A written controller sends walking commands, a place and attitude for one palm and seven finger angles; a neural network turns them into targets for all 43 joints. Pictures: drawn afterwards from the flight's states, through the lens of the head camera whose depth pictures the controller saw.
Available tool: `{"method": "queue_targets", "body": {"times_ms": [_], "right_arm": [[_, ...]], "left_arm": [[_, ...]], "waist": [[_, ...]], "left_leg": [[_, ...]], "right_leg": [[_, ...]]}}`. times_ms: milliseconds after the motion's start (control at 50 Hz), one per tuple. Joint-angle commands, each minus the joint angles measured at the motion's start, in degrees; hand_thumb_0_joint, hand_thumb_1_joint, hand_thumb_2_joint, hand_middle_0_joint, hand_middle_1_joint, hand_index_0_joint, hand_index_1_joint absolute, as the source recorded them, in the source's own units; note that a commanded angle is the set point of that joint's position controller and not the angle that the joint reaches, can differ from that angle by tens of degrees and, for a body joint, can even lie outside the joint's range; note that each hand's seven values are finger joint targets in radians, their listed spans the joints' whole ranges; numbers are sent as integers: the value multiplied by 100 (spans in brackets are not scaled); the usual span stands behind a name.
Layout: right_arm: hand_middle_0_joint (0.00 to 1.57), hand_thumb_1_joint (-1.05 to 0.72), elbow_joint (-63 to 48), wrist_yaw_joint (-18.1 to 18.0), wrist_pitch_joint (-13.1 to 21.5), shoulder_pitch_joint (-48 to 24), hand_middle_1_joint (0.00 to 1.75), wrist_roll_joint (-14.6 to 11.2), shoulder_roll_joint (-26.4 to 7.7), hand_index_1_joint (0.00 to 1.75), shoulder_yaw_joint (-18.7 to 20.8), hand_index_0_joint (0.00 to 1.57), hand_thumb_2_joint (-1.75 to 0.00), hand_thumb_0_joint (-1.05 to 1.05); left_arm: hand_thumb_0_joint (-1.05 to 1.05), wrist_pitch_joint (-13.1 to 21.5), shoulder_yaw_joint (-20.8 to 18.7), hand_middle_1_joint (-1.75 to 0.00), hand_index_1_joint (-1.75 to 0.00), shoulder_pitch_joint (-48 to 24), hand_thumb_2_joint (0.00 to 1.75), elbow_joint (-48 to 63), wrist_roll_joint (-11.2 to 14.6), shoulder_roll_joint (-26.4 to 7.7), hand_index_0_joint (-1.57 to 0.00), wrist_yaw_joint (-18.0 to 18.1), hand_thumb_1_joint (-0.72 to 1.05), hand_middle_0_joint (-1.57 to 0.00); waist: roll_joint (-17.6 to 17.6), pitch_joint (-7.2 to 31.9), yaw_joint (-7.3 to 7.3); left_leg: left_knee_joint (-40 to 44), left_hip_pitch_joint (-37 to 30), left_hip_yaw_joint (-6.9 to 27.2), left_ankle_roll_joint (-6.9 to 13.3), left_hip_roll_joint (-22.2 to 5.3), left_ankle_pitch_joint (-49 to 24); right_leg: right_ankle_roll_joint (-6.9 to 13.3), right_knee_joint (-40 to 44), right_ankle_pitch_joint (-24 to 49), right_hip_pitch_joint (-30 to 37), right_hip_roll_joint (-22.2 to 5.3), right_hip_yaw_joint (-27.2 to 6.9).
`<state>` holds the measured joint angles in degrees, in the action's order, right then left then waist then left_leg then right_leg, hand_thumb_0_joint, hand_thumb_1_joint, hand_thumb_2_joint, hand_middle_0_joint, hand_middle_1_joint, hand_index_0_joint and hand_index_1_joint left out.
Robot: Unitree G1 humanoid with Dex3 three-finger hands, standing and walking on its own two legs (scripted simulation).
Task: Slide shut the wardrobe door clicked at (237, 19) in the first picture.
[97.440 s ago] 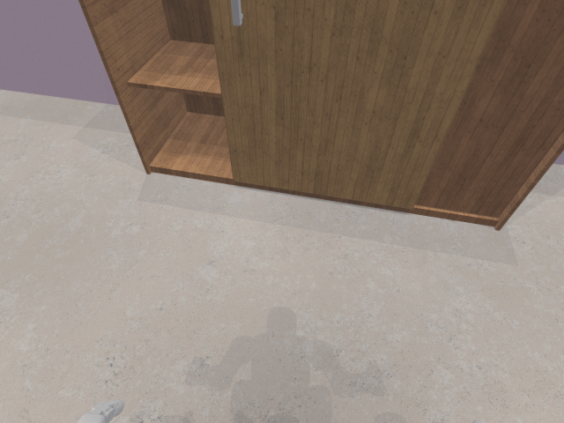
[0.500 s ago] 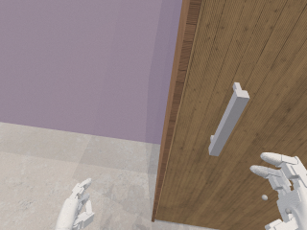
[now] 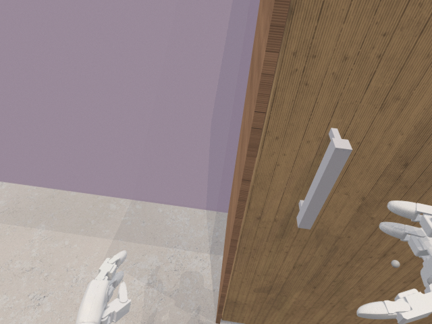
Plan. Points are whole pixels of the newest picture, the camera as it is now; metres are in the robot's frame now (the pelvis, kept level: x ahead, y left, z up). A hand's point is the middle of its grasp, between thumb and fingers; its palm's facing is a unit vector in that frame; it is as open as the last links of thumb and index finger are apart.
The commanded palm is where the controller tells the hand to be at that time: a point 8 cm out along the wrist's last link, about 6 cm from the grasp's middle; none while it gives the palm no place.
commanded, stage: draw the hand back to the body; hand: right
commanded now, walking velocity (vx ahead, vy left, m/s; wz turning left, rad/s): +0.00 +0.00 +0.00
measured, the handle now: (317, 181) +0.32 -0.18 +0.16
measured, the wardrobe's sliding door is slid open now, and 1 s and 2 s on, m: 0.00 0.00 0.00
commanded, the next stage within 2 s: step back with the hand held close in 1.00 s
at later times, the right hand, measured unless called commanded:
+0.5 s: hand (414, 235) +0.20 -0.28 +0.17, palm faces +0.41 +0.82 -0.39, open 10.0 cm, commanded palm +0.15 -0.32 +0.19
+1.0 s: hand (423, 231) +0.20 -0.29 +0.18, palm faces +0.44 +0.82 -0.37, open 7.5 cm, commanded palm +0.15 -0.32 +0.19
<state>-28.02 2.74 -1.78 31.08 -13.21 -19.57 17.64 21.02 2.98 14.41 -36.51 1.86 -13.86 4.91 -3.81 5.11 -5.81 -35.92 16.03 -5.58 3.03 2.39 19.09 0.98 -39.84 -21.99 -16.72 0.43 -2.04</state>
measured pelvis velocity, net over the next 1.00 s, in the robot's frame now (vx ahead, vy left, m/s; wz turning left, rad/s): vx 0.01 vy -0.03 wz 0.03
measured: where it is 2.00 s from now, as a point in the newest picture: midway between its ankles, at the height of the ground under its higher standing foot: outside the picture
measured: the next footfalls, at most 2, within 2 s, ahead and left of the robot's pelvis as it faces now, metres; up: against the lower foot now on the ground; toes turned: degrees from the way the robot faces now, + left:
none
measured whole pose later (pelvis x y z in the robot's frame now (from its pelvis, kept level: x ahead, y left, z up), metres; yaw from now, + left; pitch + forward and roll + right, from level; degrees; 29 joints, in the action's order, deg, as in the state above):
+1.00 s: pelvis +0.01 -0.03 +0.02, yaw +2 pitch -4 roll +1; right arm -22.6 -6.1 6.2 26.0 -4.4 -20.9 19.6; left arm 8.3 1.3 12.8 -37.3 0.1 -12.6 2.1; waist -2.7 0.1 -4.5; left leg -26.2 7.4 -2.6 0.9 0.8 14.4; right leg 3.0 -28.3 -17.2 -6.7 2.2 0.7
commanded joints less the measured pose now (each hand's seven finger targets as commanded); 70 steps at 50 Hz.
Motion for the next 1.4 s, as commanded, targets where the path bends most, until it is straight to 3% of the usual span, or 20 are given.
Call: {"method": "queue_targets", "body": {"times_ms": [0, 40, 120, 180, 280, 380, 520, 600, 660, 740, 840, 1020, 1100, 1120, 1140, 1160, 1180, 1240, 1280, 1380], "right_arm": [[24, 19, -893, -714, 743, -255, 94, 621, -851, 94, 419, 24, -37, 0], [24, 12, -1053, -823, 890, -363, 89, 706, -904, 89, 388, 24, -41, 0], [23, -3, -1076, -998, 1089, -509, 81, 810, -1076, 81, 476, 23, -48, 0], [23, -14, -948, -1044, 1146, -410, 75, 838, -1175, 75, 655, 23, -53, 0], [22, -32, -804, -1031, 1163, -524, 64, 892, -1048, 64, 613, 22, -62, 0], [21, -50, -725, -1006, 1158, -571, 53, 883, -1078, 53, 707, 21, -71, 0], [21, -75, -753, -1012, 1164, -968, 38, 900, -1185, 38, 850, 21, -83, 0], [20, -90, -620, -1009, 1152, -1221, 30, 879, -1233, 30, 933, 20, -90, 0], [20, -90, -536, -974, 1136, -1124, 30, 875, -1047, 30, 773, 20, -90, 0], [20, -90, -611, -968, 1131, -1016, 30, 881, -1094, 30, 787, 20, -90, 0], [20, -90, -729, -984, 1133, -999, 30, 891, -1240, 30, 919, 20, -90, 0], [20, -90, -604, -974, 1155, -1114, 30, 871, -1147, 30, 834, 20, -90, 0], [20, -90, -562, -994, 1158, -1422, 30, 874, -1217, 30, 834, 20, -90, 0], [20, -90, -1135, -1059, 1461, -2338, 30, 895, -2029, 30, 1689, 20, -90, 0], [20, -90, -871, -1053, 1581, -2345, 30, 925, -2015, 30, 1690, 20, -90, 0], [20, -90, -402, -1011, 1544, -1667, 30, 961, -1486, 30, 1271, 20, -90, 0], [20, -90, -283, -983, 1514, -1282, 30, 1011, -1245, 30, 1081, 20, -90, 0], [20, -90, -437, -981, 1532, -550, 30, 1026, -1029, 30, 960, 20, -90, 0], [20, -90, -646, -1026, 1544, -264, 30, 1048, -1108, 30, 1032, 20, -90, 0], [20, -90, -1168, -1131, 1625, -56, 30, 1064, -1539, 30, 1510, 20, -90, 0]], "left_arm": [[0, -46, -325, -30, -30, -738, 90, 900, -63, -492, -20, -42, 90, -20], [0, -143, -347, -30, -30, -794, 90, 921, -78, -517, -20, -32, 90, -20], [0, -228, -369, -30, -30, -845, 90, 958, -105, -511, -20, -4, 90, -20], [0, -304, -392, -30, -30, -882, 90, 930, -123, -507, -20, 25, 90, -20], [0, -427, -365, -30, -30, -891, 90, 860, -112, -502, -20, -17, 90, -20], [0, -551, -407, -30, -30, -876, 90, 860, -114, -529, -20, -83, 90, -20], [0, -689, -418, -30, -30, -841, 90, 835, -120, -561, -20, -142, 90, -20], [0, -773, -426, -30, -30, -839, 90, 806, -121, -571, -20, -155, 90, -20], [0, -826, -426, -30, -30, -861, 90, 806, -132, -581, -20, -186, 90, -20], [0, -866, -455, -30, -30, -872, 90, 833, -142, -603, -20, -212, 90, -20], [0, -903, -454, -30, -30, -896, 90, 844, -146, -591, -20, -222, 90, -20], [0, -963, -446, -30, -30, -968, 90, 839, -117, -550, -20, -198, 90, -20], [0, -970, -447, -30, -30, -993, 90, 807, -119, -561, -20, -175, 90, -20], [0, -1083, -376, -30, -30, -918, 90, 1032, -71, -571, -20, -147, 90, -20], [0, -1154, -357, -30, -30, -858, 90, 854, -96, -494, -20, -115, 90, -20], [0, -1213, -353, -30, -30, -895, 90, 724, -141, -455, -20, -120, 90, -20], [0, -1269, -379, -30, -30, -838, 90, 783, -160, -488, -20, -134, 90, -20], [0, -1381, -472, -30, -30, -814, 90, 995, -166, -594, -20, -132, 90, -20], [0, -1465, -500, -30, -30, -813, 90, 1121, -146, -608, -20, -132, 90, -20], [0, -1574, -549, -30, -30, -853, 90, 1329, -128, -574, -20, -82, 90, -20]], "waist": [[109, -446, 188], [-273, -286, 182], [104, -144, 177], [333, -66, 139], [-129, -302, 136], [128, -179, 111], [-172, -187, 138], [-52, -191, 165], [-167, -235, 170], [42, -133, 149], [-82, -78, 124], [-150, -310, 158], [10, -277, 193], [352, -878, 369], [454, -948, 447], [682, -878, 499], [742, -664, 493], [10, 119, 433], [-173, 451, 393], [309, 599, 383]], "left_leg": [[1144, -8, 861, -80, -588, -388], [1155, -60, 780, -88, -595, -269], [1210, -133, 713, -120, -593, 5], [1182, -333, 678, -119, -580, -306], [1001, -465, 520, -81, -515, -841], [972, -657, 487, -86, -493, -1178], [1033, -719, 470, -62, -459, -1219], [1108, -756, 464, -68, -451, -1242], [1154, -757, 461, -68, -450, -1219], [1184, -865, 452, -72, -444, -1346], [1228, -951, 476, -52, -453, -1462], [1357, -849, 519, -51, -468, -1198], [1437, -828, 551, -65, -474, -1043], [1961, -213, 1459, -100, -800, -1102], [2135, -7, 1620, -17, -1033, -1100], [2139, 161, 1655, 23, -1148, -1248], [1998, 105, 1578, 18, -1191, -1540], [1385, -359, 1274, -95, -1119, -2435], [1050, -529, 1116, -183, -957, -2371], [758, -749, 1136, -151, -886, -2386]], "right_leg": [[88, 528, 860, -131, -141, 2], [105, 641, 772, 68, -138, 24], [137, 837, 663, 249, -141, -24], [160, 968, 881, 319, -160, -34], [72, 1285, 1268, 404, -229, -132], [26, 1418, 1722, 552, -293, -163], [-115, 1590, 2032, 716, -359, -253], [-136, 1638, 2061, 786, -370, -250], [-150, 1676, 2070, 817, -383, -248], [-146, 1682, 2229, 854, -383, -243], [-141, 1665, 2298, 863, -359, -205], [-41, 1706, 1740, 791, -314, -142], [20, 1700, 1499, 780, -279, -116], [211, 1533, 834, 433, -339, -238], [208, 1349, 699, 493, -285, -274], [216, 1204, 814, 688, -279, -281], [207, 1151, 1057, 788, -312, -239], [205, 1345, 2047, 958, -524, -215], [220, 1493, 2455, 864, -692, -347], [242, 1521, 2369, 256, -773, -550]]}}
